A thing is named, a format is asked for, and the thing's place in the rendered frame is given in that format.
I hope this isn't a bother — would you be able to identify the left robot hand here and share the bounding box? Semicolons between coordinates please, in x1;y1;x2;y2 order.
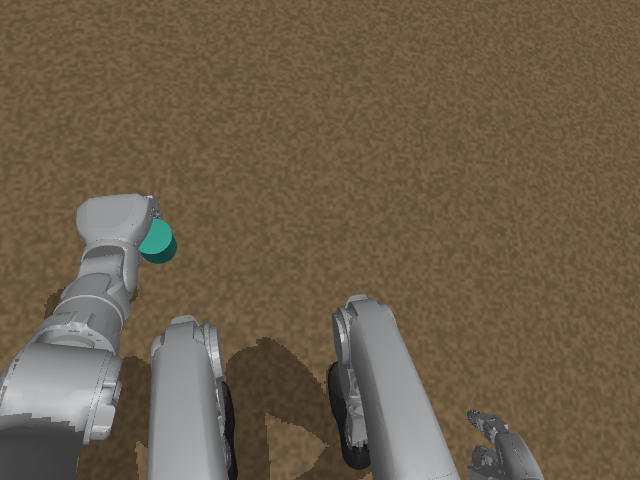
76;193;162;265

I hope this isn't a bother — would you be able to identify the tin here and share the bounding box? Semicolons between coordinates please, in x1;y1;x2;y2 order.
138;218;177;264

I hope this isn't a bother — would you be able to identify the right robot hand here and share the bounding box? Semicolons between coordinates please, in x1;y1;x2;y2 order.
467;410;544;480

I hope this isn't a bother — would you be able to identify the right robot foot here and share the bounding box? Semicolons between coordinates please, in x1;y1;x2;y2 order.
328;361;371;470

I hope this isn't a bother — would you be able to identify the left robot foot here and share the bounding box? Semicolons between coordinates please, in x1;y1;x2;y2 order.
221;381;238;480

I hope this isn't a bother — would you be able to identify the left robot arm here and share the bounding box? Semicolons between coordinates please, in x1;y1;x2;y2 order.
0;239;139;480

